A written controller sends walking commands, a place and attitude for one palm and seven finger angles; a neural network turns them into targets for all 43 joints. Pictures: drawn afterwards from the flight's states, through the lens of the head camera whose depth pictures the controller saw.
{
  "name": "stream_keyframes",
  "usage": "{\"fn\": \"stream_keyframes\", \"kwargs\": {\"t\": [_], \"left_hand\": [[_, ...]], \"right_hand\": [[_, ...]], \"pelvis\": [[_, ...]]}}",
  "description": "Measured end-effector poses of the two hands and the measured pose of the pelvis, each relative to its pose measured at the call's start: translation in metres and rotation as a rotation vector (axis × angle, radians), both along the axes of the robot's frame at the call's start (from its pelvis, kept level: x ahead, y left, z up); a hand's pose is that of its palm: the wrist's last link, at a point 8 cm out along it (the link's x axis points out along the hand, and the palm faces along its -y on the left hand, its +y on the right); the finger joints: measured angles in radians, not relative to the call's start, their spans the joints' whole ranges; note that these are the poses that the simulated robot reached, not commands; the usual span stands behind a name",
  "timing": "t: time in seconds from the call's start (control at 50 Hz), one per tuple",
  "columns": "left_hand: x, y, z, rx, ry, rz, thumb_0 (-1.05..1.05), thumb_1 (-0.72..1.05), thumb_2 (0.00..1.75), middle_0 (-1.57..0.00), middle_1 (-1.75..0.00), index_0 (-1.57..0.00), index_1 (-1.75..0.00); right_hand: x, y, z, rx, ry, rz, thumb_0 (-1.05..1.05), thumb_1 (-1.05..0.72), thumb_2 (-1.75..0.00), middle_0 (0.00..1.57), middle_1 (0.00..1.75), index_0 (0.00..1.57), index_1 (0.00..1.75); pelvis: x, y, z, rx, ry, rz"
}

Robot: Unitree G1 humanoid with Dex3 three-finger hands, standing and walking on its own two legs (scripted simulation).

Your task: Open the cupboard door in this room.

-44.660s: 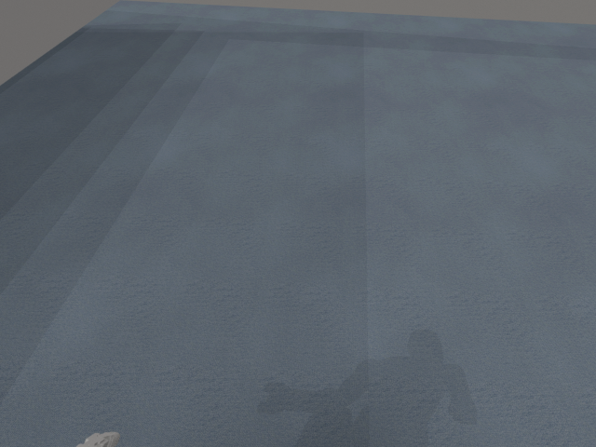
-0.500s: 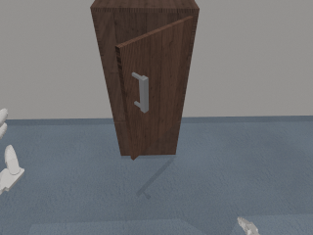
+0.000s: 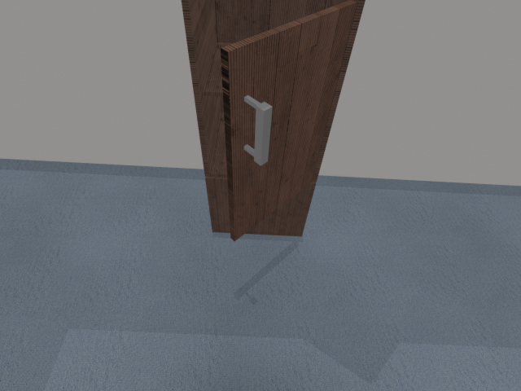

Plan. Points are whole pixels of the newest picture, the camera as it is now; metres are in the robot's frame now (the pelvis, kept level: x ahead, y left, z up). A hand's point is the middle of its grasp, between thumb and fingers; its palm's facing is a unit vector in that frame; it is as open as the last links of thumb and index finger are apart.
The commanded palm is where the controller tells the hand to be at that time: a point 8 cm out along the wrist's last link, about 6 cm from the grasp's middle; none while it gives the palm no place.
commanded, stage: let the arm hang, fingers relaxed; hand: left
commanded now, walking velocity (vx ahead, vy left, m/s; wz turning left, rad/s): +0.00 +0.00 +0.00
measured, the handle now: (255, 131) +0.59 +0.06 +0.06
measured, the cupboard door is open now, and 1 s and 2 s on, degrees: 46 46 46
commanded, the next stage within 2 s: look to check the result in 0.64 s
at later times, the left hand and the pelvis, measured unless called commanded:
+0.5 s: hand out of the picture +0.01 +0.16 -0.18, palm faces +0.02 -0.99 -0.17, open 7.3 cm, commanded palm none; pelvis +0.00 +0.00 +0.00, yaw -1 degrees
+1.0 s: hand out of the picture -0.01 +0.17 -0.18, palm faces +0.02 -0.98 -0.19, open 7.3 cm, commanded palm none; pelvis +0.02 +0.00 +0.00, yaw -1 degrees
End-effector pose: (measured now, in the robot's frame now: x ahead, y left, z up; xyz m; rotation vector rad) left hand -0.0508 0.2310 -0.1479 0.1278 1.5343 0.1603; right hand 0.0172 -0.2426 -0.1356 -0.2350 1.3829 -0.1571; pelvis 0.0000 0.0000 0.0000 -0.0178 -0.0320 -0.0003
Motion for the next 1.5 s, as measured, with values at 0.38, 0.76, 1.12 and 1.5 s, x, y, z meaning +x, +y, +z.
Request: {"fn": "stream_keyframes", "kwargs": {"t": [0.38, 0.76, 1.12, 1.5], "left_hand": [[0.027, -0.006, 0.004, 0.021, -0.083, -0.014, 0.0, 0.91, 0.9, -0.2, -0.3, -0.2, -0.3], [0.046, -0.014, 0.001, 0.0, -0.1, -0.018, 0.0, 0.92, 0.9, -0.2, -0.3, -0.2, -0.3], [0.049, -0.009, 0.004, 0.011, -0.083, -0.02, 0.0, 0.91, 0.9, -0.2, -0.3, -0.2, -0.3], [0.084, -0.003, 0.006, 0.035, -0.138, -0.052, 0.0, 0.91, 0.9, -0.2, -0.3, -0.2, -0.3]], "right_hand": [[-0.043, 0.046, -0.019, 0.12, 0.061, -0.087, 0.0, -0.91, -0.89, 0.2, 0.3, 0.2, 0.3], [-0.025, 0.036, -0.014, 0.089, 0.034, -0.089, 0.0, -0.91, -0.89, 0.19, 0.3, 0.2, 0.3], [0.0, 0.023, -0.011, 0.065, 0.007, -0.064, 0.0, -0.91, -0.89, 0.19, 0.3, 0.2, 0.3], [0.015, 0.009, -0.009, 0.04, -0.021, -0.078, 0.0, -0.91, -0.89, 0.2, 0.3, 0.2, 0.3]], "pelvis": [[0.001, 0.005, -0.001, 0.015, -0.007, -0.012], [0.012, 0.003, 0.0, 0.016, -0.005, -0.017], [0.02, 0.002, 0.002, 0.017, -0.007, -0.018], [0.026, -0.002, 0.002, 0.017, -0.003, -0.045]]}}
